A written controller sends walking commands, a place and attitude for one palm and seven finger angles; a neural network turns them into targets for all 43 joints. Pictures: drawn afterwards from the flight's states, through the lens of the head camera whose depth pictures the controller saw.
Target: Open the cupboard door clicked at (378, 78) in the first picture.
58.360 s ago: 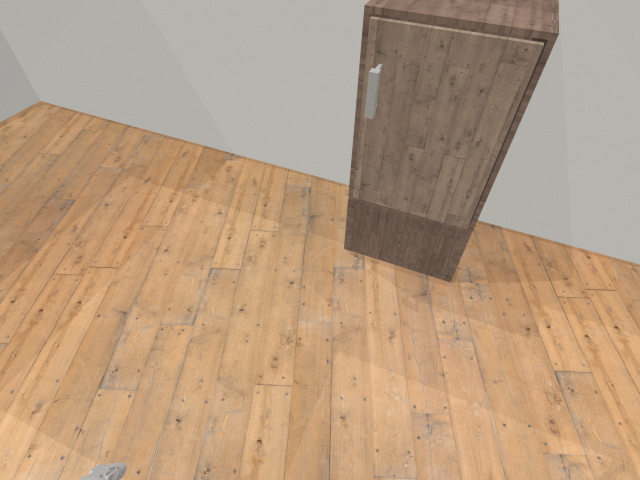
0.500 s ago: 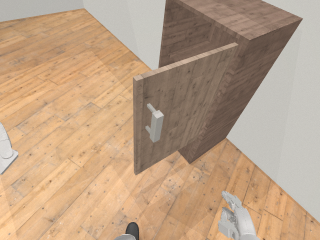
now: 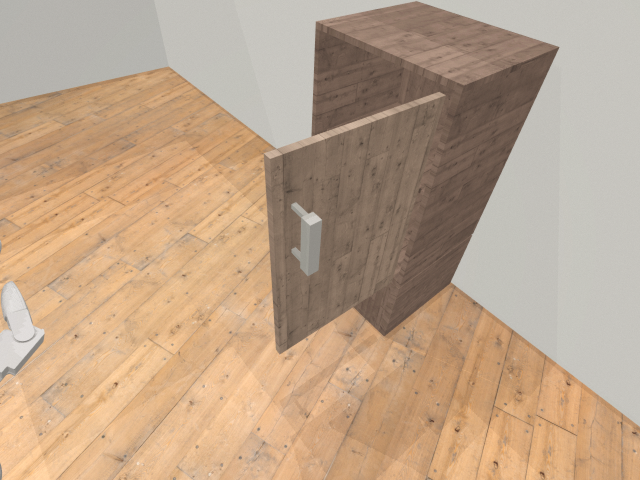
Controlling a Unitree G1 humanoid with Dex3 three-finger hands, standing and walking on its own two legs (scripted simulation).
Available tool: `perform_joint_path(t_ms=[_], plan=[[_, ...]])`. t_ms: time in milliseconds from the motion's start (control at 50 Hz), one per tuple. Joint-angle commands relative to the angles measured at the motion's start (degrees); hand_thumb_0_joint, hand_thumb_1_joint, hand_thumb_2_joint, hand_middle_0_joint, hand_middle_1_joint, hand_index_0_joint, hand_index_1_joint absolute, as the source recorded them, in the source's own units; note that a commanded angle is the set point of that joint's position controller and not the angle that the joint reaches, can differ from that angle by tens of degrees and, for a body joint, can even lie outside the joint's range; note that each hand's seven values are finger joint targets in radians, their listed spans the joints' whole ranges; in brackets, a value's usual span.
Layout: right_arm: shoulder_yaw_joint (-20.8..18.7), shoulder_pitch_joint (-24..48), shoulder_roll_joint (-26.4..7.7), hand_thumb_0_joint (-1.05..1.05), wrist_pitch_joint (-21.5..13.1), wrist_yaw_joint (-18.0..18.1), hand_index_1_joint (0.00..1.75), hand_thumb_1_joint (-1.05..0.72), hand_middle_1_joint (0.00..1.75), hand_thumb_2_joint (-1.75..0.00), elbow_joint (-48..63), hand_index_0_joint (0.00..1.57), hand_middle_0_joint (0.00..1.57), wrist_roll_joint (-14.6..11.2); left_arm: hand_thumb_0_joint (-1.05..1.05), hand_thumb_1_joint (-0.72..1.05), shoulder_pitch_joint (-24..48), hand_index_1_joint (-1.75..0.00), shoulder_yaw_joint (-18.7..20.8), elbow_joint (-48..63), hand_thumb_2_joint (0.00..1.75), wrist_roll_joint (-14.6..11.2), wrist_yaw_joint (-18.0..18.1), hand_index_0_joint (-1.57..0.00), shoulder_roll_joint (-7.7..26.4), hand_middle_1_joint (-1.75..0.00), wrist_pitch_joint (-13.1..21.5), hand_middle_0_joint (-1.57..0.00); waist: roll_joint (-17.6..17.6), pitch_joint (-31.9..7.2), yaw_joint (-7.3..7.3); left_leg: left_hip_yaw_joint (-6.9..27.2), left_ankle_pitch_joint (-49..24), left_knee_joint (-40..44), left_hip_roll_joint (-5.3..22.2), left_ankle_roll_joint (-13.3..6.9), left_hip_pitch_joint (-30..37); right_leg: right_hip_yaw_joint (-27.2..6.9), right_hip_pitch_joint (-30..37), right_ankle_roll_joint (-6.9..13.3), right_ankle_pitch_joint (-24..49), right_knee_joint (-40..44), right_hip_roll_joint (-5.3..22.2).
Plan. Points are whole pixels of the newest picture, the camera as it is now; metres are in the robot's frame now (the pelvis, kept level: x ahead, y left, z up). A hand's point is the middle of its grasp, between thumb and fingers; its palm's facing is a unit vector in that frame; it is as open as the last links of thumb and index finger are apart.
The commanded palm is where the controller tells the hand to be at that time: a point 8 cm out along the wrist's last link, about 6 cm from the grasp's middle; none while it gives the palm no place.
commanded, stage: stop stepping back and stand still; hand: left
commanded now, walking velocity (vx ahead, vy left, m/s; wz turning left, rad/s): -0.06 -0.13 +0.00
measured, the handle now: (303, 238) +0.52 +0.06 -0.02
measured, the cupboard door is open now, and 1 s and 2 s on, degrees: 88 88 88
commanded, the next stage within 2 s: let the arm hang, fingers relaxed in 0.40 s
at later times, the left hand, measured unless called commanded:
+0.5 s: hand (59, 352) +0.18 +0.24 +0.17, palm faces +0.45 -0.79 -0.41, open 7.4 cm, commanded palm none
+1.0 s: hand out of the picture -0.05 +0.19 -0.16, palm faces +0.04 -0.97 -0.22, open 7.1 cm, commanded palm none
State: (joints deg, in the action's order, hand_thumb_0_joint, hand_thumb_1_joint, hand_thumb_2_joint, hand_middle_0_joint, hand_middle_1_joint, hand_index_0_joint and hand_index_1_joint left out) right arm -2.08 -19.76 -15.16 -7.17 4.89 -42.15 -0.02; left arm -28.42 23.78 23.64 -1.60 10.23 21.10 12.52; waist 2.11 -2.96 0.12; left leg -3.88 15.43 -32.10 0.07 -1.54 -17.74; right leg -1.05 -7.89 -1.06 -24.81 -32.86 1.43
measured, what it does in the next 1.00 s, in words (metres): steps on the spot: right foot, then left foot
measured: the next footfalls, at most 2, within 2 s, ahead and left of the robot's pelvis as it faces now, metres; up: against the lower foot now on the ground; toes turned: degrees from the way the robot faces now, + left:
right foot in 0.28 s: +0.00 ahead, -0.09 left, +0.00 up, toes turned -6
left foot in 0.54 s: +0.04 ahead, +0.12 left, +0.00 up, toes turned +2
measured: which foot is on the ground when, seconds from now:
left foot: down 0.00-0.28, up 0.30-0.52, down 0.54-1.00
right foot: down 0.00-0.02, up 0.04-0.26, down 0.28-1.00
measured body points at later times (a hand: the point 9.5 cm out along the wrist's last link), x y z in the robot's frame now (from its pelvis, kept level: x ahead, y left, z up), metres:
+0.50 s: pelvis -0.02 -0.01 +0.01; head -0.02 -0.02 +0.46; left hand +0.15 +0.28 +0.19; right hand +0.11 -0.26 -0.08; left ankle +0.01 +0.11 -0.70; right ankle -0.04 -0.08 -0.73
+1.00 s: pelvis -0.03 +0.00 +0.02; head -0.02 +0.00 +0.46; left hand -0.05 +0.24 -0.14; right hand -0.03 -0.23 -0.15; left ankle +0.00 +0.12 -0.73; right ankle -0.04 -0.08 -0.73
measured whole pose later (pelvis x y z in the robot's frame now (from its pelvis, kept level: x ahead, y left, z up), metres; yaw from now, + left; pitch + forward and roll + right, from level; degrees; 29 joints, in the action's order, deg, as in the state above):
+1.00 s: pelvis -0.03 +0.00 +0.02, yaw +0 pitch -2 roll +0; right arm 0.9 -15.0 -9.7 1.8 1.5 -63.7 1.5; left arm -17.4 0.8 -63.8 0.3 1.6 10.3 -0.9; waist -0.5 3.5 0.6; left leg -1.6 10.1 -24.2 0.5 -0.2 -12.5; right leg 6.5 -8.4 2.7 -13.9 -23.8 -0.6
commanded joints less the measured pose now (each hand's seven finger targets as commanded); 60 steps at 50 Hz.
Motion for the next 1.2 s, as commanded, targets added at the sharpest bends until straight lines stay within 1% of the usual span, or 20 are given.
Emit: perform_joint_path(t_ms=[0, 40, 120, 200, 220, 240, 260, 280, 320, 360, 460, 480, 500, 560, 600, 660, 740, 800, 980, 1180], plan=[[-1.21, 8.98, -3.37, 0.0, -5.01, -0.74, 0.3, -0.9, 0.3, -0.9, 11.79, 0.2, 0.2, 0.34, 0.0, 0.9, 6.16, -0.3, 7.52, 21.87, 0.9, 0.16, 0.65, -0.2, 15.18, -0.3, 4.75, -0.2, -16.48, -8.39, -1.68, 18.92, -46.02, 7.9, 15.02, -7.62, 23.08, 2.55, -17.31, -0.06, -1.8, -18.31, -2.35], [-1.18, 10.06, -2.85, 0.0, -5.97, -1.59, 0.3, -0.9, 0.3, -0.9, 11.03, 0.2, 0.2, 0.69, 0.0, 0.9, 3.53, -0.3, 8.1, 21.81, 0.9, 0.11, 0.38, -0.2, 14.5, -0.3, 4.31, -0.2, -10.92, -3.0, -0.88, 20.41, -20.75, 14.73, 17.89, -8.17, 9.27, -0.52, -13.48, 0.2, -5.4, -20.38, -0.43], [-0.15, 11.57, -2.74, 0.0, -5.02, -1.74, 0.3, -0.9, 0.3, -0.9, 12.13, 0.2, 0.2, 0.43, 0.0, 0.9, -4.8, -0.3, 9.86, 16.32, 0.9, -0.45, 0.35, -0.2, 13.63, -0.3, 2.65, -0.2, -14.98, 1.09, -0.45, 10.09, 7.94, 21.29, 14.54, -5.13, -2.72, 4.07, -6.22, 0.4, 1.5, -11.57, -1.47], [0.21, 11.9, -2.71, 0.0, -2.28, -0.9, 0.3, -0.9, 0.3, -0.9, 13.51, 0.2, 0.2, 0.67, 0.0, 0.9, -2.75, -0.3, 7.41, 9.85, 0.9, -0.39, 0.36, -0.2, 11.64, -0.3, 0.72, -0.2, -12.07, 2.72, -0.87, 7.23, 23.61, 19.46, 12.22, -2.37, -13.3, 7.5, 6.03, 1.91, 1.48, 1.6, -3.05], [0.18, 12.23, -2.57, 0.0, -1.53, -0.65, 0.3, -0.9, 0.3, -0.9, 13.74, 0.2, 0.2, 0.53, 0.0, 0.9, -2.56, -0.3, 7.36, 8.41, 0.9, -0.16, 0.19, -0.2, 11.99, -0.3, 0.08, -0.2, -8.65, 3.46, -0.71, 3.95, 21.84, 13.77, 9.24, -1.02, -13.02, 4.81, 5.47, 2.54, 1.46, 7.2, -2.02], [0.16, 12.08, -1.99, 0.0, -0.79, -0.62, 0.3, -0.9, 0.3, -0.9, 14.16, 0.2, 0.2, 0.63, 0.0, 0.9, -0.5, -0.3, 5.97, 8.74, 0.9, -0.06, 0.04, -0.2, 11.74, -0.3, -0.14, -0.2, 0.14, 4.55, -1.02, 2.22, 18.15, 1.91, 4.77, 0.51, -13.96, -6.22, 2.16, 5.42, -3.83, 15.51, 2.98], [0.2, 12.42, -2.06, 0.0, -0.45, -0.72, 0.3, -0.9, 0.3, -0.9, 14.55, 0.2, 0.2, 0.88, 0.0, 0.9, 0.63, -0.3, 6.57, 9.19, 0.9, -0.17, -0.1, -0.2, 13.34, -0.3, -0.6, -0.2, 7.96, 4.86, -0.73, 1.25, 11.85, -12.81, 1.09, 1.52, -13.82, -23.5, -4.55, 10.1, -11.51, 24.4, 13.42], [0.18, 12.39, -2.31, 0.0, -0.83, -1.15, 0.3, -0.9, 0.3, -0.9, 13.82, 0.2, 0.2, 0.62, 0.0, 0.9, 4.22, -0.3, 5.19, 10.45, 0.9, -0.19, -0.05, -0.2, 12.79, -0.3, -0.59, -0.2, 10.9, 4.57, -0.29, 3.06, 10.6, -22.4, 0.37, 1.84, -15.57, -29.21, -5.86, 11.93, -11.6, 26.32, 18.03], [0.41, 11.05, -3.05, 0.0, -1.28, -1.49, 0.3, -0.9, 0.3, -0.9, 11.9, 0.2, 0.2, 0.37, 0.0, 0.9, 7.26, -0.3, 4.15, 10.99, 0.9, -0.04, 0.22, -0.2, 11.82, -0.3, 0.62, -0.2, 3.4, 2.61, -1.75, 5.05, 4.38, -26.47, 1.62, 2.25, -15.49, -19.42, -2.51, 9.27, 7.04, 20.77, 15.97], [0.8, 12.51, -2.35, 0.0, -2.04, -0.68, 0.3, -0.9, 0.3, -0.9, 12.35, 0.2, 0.2, 0.2, 0.0, 0.9, 6.99, -0.3, 4.72, 11.79, 0.9, 0.57, 0.45, -0.2, 12.47, -0.3, 2.17, -0.2, 2.09, 1.72, -1.16, 3.1, 2.76, -19.17, 2.11, 2.23, -11.38, -10.95, -0.59, 8.91, 25.21, 16.63, 13.62], [0.56, 13.0, -1.92, 0.0, -3.29, 0.01, 0.3, -0.9, 0.3, -0.9, 13.47, 0.2, 0.2, 0.39, 0.0, 0.9, 4.77, -0.3, 6.21, 15.69, 0.9, 0.19, 1.36, -0.2, 12.67, -0.3, 3.24, -0.2, 1.35, -0.04, 0.3, -1.05, -4.03, 2.62, 0.01, 0.98, 3.23, -5.18, -0.97, 6.44, 26.08, 13.29, 10.1], [-2.01, 12.29, -11.37, 0.0, -3.19, -6.41, 0.3, -0.9, 0.3, -0.9, -0.95, 0.2, 0.2, 1.25, 0.0, 0.9, 5.39, -0.3, -16.08, -31.55, 0.9, 5.51, -7.67, -0.2, 1.97, -0.3, -7.11, -0.2, -2.55, 3.35, -2.92, 4.26, -19.72, -3.88, 4.42, -0.43, 1.15, 2.11, -9.96, 4.79, 36.43, 1.6, 11.84], [-1.63, 8.87, -9.11, 0.0, 0.67, -6.07, 0.3, -0.9, 0.3, -0.9, 2.37, 0.2, 0.2, 0.27, 0.0, 0.9, 0.81, -0.3, -16.05, -32.79, 0.9, 3.51, -9.49, -0.2, 0.24, -0.3, -10.89, -0.2, -7.5, -1.42, -0.97, 8.41, -29.72, -2.06, 6.27, -1.72, 5.62, 0.01, -10.57, 3.02, 30.1, -1.98, 6.74], [-0.32, 9.7, -9.1, 0.0, 3.78, -4.93, 0.3, -0.9, 0.3, -0.9, 3.85, 0.2, 0.2, 1.69, 0.0, 0.9, 5.13, -0.3, -18.9, -38.02, 0.9, 3.44, -9.38, -0.2, -4.26, -0.3, -12.44, -0.2, -2.53, -3.06, 1.23, 18.24, -34.26, 2.85, 14.53, -7.9, -2.04, 3.73, -6.65, 1.47, 5.69, -7.32, 1.31], [0.09, 12.33, -9.8, 0.0, 4.16, -4.35, 0.3, -0.9, 0.3, -0.9, 2.47, 0.2, 0.2, 1.96, 0.0, 0.9, 9.18, -0.3, -18.89, -45.01, 0.9, 3.29, -9.69, -0.2, -1.04, -0.3, -12.16, -0.2, 3.5, -2.96, 2.07, 14.38, -29.24, 2.66, 10.26, -5.1, -5.27, 1.24, 0.78, 2.19, 17.3, -0.98, 2.76], [1.21, 11.3, -4.62, 0.0, 6.72, -4.3, 0.3, -0.9, 0.3, -0.9, -2.68, 0.2, 0.2, 1.8, 0.0, 0.9, 14.4, -0.3, -20.35, -57.62, 0.9, 3.04, -9.59, -0.2, 0.54, -0.3, -12.32, -0.2, 8.48, 0.65, -0.16, 4.72, -8.55, -0.3, 2.13, 1.03, 1.17, -5.53, -5.57, 6.16, 21.96, 9.96, 10.82], [2.29, 9.78, -2.99, 0.0, 7.5, -4.11, 0.3, -0.9, 0.3, -0.9, -9.47, 0.2, 0.2, 1.74, 0.0, 0.9, 16.03, -0.3, -22.0, -69.89, 0.9, 2.33, -9.07, -0.2, -1.6, -0.3, -12.43, -0.2, -7.09, 2.15, -0.75, 7.51, -11.79, 8.13, 4.97, 0.19, 5.46, -1.8, -4.89, 3.85, 13.51, 10.8, 5.68], [2.0, 8.84, -1.05, 0.0, 7.41, -3.47, 0.3, -0.9, 0.3, -0.9, -13.14, 0.2, 0.2, 1.81, 0.0, 0.9, 12.42, -0.3, -21.27, -76.48, 0.9, 2.39, -8.66, -0.2, -4.61, -0.3, -12.2, -0.2, -11.12, 1.93, 0.07, 7.48, -7.19, 10.26, 4.97, 0.07, 4.27, -1.55, -0.79, 4.06, 13.35, 13.46, 5.23], [2.07, 2.65, 0.97, 0.0, 7.6, -2.85, 0.3, -0.9, 0.3, -0.9, -20.96, 0.2, 0.2, 1.32, 0.0, 0.9, 10.08, -0.3, -22.62, -86.55, 0.9, 2.0, -8.47, -0.2, -6.47, -0.3, -11.96, -0.2, -1.21, 5.83, -0.43, 7.08, -6.78, 12.7, 5.51, -0.07, 6.26, -0.05, -2.41, 4.06, 11.36, 16.35, 5.27], [2.32, 0.02, 3.28, 0.0, 7.63, -2.6, 0.3, -0.9, 0.3, -0.9, -23.79, 0.2, 0.2, 1.33, 0.0, 0.9, 6.53, -0.3, -23.0, -89.74, 0.9, 1.95, -8.0, -0.2, -8.63, -0.3, -12.1, -0.2, -1.44, 9.3, -0.23, 6.32, -4.23, 13.53, 4.95, -0.23, 5.47, -0.27, -4.75, 3.96, 8.98, 16.16, 5.07]])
